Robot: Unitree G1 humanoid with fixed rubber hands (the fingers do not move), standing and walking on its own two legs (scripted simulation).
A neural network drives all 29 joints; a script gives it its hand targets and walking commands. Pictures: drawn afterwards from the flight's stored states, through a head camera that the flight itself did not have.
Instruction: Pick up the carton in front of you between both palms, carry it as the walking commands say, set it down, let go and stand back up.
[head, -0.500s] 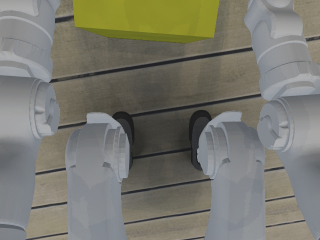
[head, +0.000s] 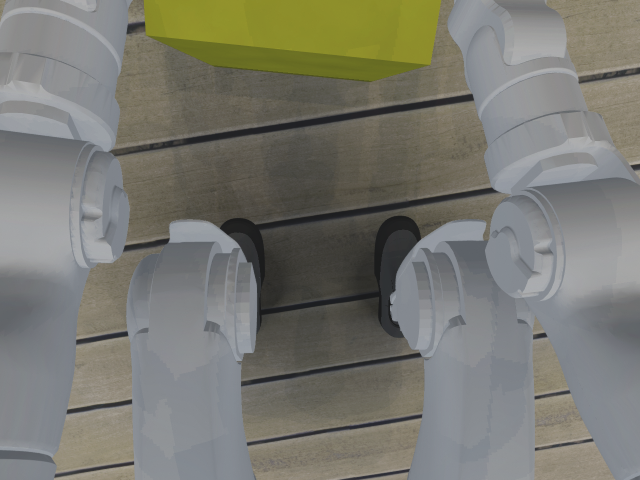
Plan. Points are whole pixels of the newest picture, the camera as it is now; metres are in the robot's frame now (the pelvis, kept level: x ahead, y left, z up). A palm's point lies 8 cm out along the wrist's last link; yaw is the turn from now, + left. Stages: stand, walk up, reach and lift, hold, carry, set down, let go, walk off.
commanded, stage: reach and lift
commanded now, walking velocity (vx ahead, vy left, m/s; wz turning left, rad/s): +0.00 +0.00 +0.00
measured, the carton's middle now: out of the picture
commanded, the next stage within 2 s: none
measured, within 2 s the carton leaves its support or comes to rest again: leaves its support in 0.24 s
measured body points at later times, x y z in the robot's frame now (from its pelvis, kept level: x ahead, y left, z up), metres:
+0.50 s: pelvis +0.00 -0.01 +0.02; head +0.32 +0.04 +0.34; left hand +0.55 +0.20 -0.08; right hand +0.55 -0.10 -0.08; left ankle +0.11 +0.13 -0.34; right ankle +0.12 -0.14 -0.34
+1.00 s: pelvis +0.01 -0.01 +0.14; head +0.26 +0.03 +0.51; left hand +0.50 +0.19 +0.08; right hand +0.51 -0.11 +0.08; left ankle +0.11 +0.13 -0.34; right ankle +0.12 -0.14 -0.34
